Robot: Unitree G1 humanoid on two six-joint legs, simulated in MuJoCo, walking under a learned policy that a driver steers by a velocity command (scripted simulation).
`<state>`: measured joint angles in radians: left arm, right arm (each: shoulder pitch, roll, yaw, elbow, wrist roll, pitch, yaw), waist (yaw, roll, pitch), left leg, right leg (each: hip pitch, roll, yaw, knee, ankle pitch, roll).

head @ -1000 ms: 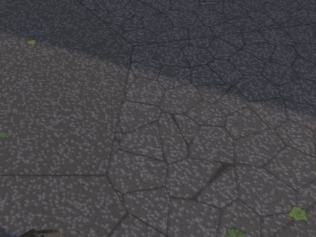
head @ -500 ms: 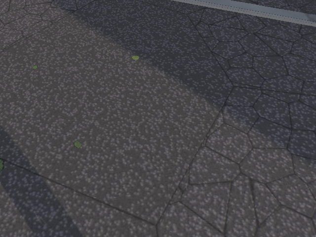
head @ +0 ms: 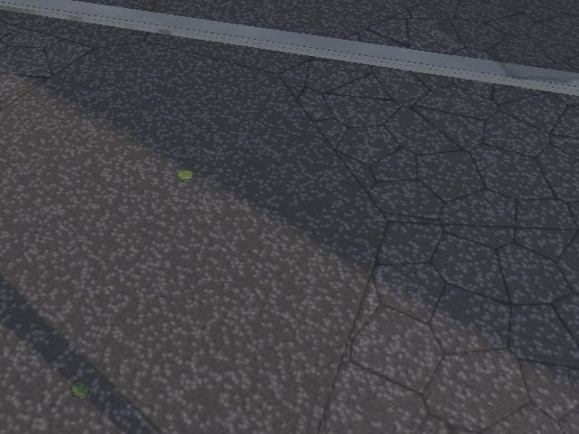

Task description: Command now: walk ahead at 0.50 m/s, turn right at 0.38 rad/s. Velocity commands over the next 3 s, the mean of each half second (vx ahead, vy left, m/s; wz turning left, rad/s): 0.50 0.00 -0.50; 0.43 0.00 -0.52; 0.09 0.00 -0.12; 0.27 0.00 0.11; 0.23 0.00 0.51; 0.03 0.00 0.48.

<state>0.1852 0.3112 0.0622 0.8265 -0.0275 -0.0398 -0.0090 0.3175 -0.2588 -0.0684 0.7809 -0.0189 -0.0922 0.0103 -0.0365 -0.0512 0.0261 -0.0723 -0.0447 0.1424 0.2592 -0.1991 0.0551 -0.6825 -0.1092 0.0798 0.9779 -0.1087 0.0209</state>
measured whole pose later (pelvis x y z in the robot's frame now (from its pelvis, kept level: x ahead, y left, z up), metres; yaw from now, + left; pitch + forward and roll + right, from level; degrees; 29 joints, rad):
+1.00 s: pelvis +0.54 -0.11 +0.00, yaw -33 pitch +2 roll +1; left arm 0.17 0.31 0.07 0.65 -0.01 -0.01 0.01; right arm 0.26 -0.26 -0.06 0.82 -0.01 -0.08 0.01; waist -0.05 -0.04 0.06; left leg -0.18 -0.02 0.07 0.34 -0.19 0.03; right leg -0.61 -0.04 0.07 0.92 -0.27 0.03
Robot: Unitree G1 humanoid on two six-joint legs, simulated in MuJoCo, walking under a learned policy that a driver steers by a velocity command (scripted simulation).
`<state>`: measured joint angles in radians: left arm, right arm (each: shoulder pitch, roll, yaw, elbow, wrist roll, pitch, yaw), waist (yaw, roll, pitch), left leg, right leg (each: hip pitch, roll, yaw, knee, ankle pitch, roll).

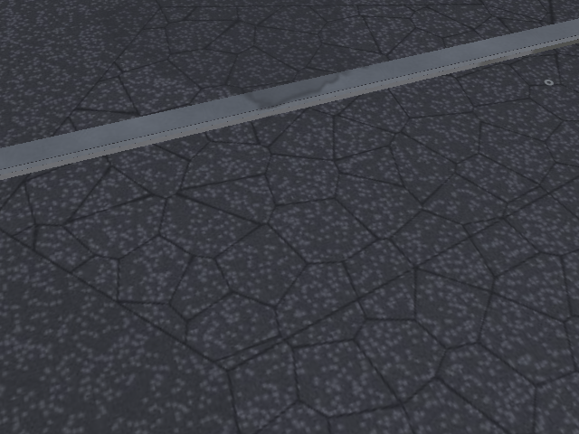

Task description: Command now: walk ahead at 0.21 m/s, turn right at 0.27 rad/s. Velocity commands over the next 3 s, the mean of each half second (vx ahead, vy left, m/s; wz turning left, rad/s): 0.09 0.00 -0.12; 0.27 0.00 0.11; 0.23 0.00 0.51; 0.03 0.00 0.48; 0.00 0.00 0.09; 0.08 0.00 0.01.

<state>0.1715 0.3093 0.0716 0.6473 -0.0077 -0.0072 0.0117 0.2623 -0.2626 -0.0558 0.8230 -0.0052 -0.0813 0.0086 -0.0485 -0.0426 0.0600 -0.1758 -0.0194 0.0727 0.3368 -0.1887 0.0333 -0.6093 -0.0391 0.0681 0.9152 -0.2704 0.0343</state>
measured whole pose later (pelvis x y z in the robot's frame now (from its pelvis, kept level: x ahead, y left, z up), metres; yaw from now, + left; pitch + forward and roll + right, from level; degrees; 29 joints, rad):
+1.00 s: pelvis +0.24 -0.03 +0.00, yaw +4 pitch +1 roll +0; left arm 0.39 0.22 0.06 0.96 0.01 -0.09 0.01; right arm 0.18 -0.28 -0.06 0.92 0.04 -0.05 0.02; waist 0.05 0.04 0.01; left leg -0.59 0.05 -0.07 0.99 -0.20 0.04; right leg -0.01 0.02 -0.12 0.27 -0.27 -0.04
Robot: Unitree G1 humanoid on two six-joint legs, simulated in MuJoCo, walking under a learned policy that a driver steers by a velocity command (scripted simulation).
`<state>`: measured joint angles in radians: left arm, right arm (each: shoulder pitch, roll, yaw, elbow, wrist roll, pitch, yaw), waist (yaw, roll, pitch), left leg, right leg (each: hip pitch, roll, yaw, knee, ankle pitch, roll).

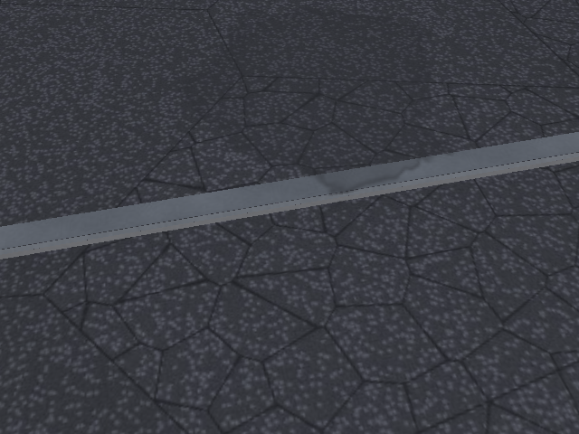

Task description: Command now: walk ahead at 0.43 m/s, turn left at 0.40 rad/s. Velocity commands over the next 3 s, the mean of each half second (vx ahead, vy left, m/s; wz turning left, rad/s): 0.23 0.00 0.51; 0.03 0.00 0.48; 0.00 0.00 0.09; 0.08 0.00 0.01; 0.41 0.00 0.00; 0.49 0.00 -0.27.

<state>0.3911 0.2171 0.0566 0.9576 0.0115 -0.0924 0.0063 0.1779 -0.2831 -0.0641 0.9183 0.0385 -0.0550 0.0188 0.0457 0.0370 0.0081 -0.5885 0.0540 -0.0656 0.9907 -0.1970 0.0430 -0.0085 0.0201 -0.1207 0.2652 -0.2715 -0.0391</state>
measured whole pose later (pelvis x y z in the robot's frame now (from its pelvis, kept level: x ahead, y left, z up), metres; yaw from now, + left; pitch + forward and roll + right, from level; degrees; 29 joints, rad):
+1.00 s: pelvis +0.27 +0.03 +0.00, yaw +31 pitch +2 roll +1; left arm 0.17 0.25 0.05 0.75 0.01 0.00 0.03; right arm 0.17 -0.31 -0.08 0.69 0.01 0.06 -0.03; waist 0.02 0.03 0.04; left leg -0.43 -0.04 -0.08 0.89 -0.44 -0.09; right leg -0.27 -0.04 0.02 0.46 -0.22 0.01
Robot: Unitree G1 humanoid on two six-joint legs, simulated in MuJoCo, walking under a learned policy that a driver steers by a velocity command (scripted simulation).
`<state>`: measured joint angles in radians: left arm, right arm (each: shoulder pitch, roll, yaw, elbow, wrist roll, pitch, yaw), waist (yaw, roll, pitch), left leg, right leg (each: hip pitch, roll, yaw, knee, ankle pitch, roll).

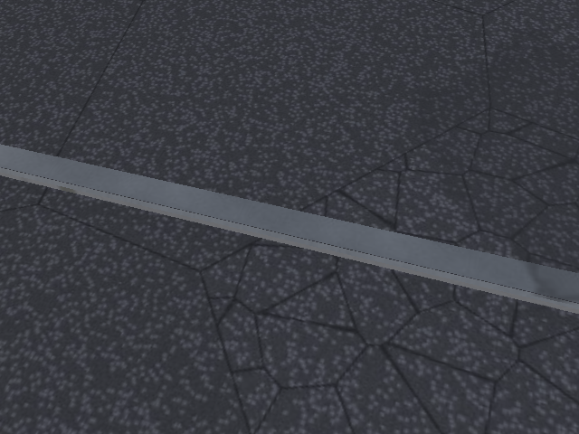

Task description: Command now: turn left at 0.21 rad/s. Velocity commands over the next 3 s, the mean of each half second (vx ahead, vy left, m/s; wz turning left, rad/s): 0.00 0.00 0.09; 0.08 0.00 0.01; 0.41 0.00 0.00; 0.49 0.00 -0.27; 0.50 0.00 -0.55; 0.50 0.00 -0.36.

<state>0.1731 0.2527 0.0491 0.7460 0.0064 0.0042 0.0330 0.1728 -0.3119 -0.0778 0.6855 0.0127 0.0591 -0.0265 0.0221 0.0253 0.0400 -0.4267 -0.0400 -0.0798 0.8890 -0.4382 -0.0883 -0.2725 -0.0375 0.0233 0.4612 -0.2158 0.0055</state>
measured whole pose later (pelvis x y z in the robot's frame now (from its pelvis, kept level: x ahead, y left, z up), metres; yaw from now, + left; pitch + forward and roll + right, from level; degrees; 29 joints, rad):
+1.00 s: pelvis +0.05 +0.00 -0.01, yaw +0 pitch +0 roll +1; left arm 0.26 0.25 0.04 1.01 -0.03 -0.06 0.01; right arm 0.32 -0.25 -0.05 0.96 0.03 -0.02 -0.02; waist -0.01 0.02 -0.01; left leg -0.13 -0.01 -0.05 0.48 -0.35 0.02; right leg -0.28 -0.02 -0.04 0.66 -0.42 -0.05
